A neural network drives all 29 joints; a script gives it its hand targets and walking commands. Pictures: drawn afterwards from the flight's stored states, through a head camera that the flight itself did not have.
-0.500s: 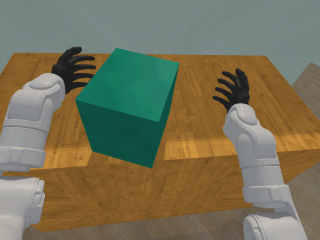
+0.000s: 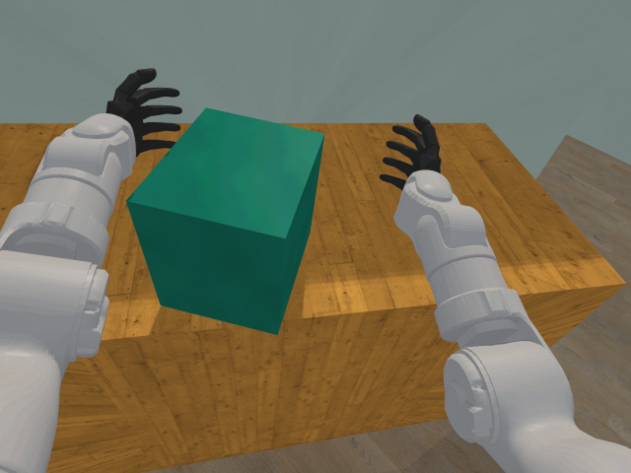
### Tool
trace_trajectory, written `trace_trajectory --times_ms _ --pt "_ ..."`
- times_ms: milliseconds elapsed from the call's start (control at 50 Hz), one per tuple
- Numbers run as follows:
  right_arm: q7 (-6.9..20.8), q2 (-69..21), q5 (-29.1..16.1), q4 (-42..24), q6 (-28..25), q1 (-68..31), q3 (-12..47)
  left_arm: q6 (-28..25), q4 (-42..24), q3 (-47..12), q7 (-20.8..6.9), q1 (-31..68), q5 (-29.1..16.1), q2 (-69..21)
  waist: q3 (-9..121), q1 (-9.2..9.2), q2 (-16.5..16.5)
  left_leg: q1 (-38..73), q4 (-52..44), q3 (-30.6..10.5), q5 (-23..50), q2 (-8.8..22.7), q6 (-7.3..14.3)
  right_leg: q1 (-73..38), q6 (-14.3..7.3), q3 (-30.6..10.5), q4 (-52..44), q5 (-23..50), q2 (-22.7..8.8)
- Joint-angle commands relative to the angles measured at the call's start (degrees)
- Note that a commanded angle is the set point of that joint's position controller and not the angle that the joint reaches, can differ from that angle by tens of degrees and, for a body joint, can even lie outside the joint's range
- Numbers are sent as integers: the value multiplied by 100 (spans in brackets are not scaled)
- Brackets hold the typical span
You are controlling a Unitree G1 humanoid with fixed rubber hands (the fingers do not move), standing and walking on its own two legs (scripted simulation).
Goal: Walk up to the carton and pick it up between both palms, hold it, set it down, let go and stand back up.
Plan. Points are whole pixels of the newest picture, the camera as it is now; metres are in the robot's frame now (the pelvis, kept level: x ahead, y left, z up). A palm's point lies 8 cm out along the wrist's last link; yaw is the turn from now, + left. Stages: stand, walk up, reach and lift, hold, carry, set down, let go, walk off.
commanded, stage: reach and lift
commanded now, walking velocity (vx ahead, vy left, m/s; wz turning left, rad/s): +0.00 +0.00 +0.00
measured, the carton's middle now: (241, 220) +0.48 +0.03 +0.05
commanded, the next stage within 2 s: none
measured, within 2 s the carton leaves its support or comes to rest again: neither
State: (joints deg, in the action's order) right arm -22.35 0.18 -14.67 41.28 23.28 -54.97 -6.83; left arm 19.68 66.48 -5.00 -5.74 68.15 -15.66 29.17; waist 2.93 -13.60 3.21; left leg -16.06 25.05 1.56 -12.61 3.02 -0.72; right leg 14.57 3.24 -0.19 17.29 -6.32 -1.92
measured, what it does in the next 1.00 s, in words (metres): stands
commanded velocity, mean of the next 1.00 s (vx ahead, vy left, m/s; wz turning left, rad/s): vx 0.00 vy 0.00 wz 0.00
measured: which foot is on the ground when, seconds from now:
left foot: down 0.00-1.00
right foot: down 0.00-1.00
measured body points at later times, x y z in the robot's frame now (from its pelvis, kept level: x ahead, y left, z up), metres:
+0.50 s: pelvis +0.00 +0.00 -0.01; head +0.02 +0.04 +0.44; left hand +0.50 +0.17 +0.17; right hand +0.40 -0.17 +0.09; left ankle +0.00 +0.12 -0.74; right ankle +0.02 -0.16 -0.74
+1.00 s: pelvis +0.00 +0.01 -0.01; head +0.03 +0.06 +0.44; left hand +0.50 +0.15 +0.16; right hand +0.41 -0.12 +0.09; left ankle +0.00 +0.12 -0.74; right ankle +0.02 -0.16 -0.74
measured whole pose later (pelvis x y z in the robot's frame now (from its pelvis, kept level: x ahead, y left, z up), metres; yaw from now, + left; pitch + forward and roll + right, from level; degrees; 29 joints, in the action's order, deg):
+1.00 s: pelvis +0.00 +0.01 -0.01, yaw +2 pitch +11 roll -3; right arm -23.3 -10.3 1.5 67.5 -4.6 -54.7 -21.1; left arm 3.0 82.5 -3.3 -5.9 72.2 -5.1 19.9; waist 8.1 -11.4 2.2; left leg -28.0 31.1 -1.6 -13.9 3.2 -0.3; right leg 22.7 3.6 2.9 17.7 -5.4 -1.6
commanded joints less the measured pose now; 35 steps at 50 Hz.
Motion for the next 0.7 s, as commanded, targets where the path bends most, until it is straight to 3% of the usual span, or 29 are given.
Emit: trace_trajectory --times_ms 0,100,260,400,460,520,680 --pt "46 538 192 -604 -670 -2556 -59 -636 -550 -51 -63 2805 58 477 3123 -146 -1267 1102 -100 240 1601 -396 -201 -1079 -392 455 260 2391 430" --pt "69 462 348 -602 -1226 -2497 -107 -1022 -288 -133 -50 2568 62 227 3333 -127 -1308 1181 77 195 1918 -401 -271 -912 -353 504 301 2555 444" --pt "116 297 642 -398 -1831 -2315 -178 -1613 259 -199 -28 2286 6 -94 3480 -111 -989 845 152 165 1608 -402 -232 -659 -290 525 344 2230 424" --pt "196 92 963 468 -2262 -2301 -311 -2088 1134 -394 -22 2192 42 -578 3307 -209 -924 533 223 69 1152 -327 -209 -28 -345 542 361 1600 376" --pt "178 125 991 649 -2458 -2400 -390 -2124 1400 -425 -15 2120 99 -750 3229 -205 -981 494 310 44 1285 -302 -271 109 -352 554 370 1640 392" --pt "150 129 963 591 -2636 -2541 -415 -2139 1391 -426 13 2120 95 -870 3431 -168 -1007 584 439 35 1530 -297 -332 176 -340 588 395 1735 430" --pt "101 9 1009 1162 -2769 -2524 -517 -2003 1364 -382 93 2084 360 -1269 3154 -191 -1189 857 483 -2 1807 -206 -441 522 -370 656 286 1494 494"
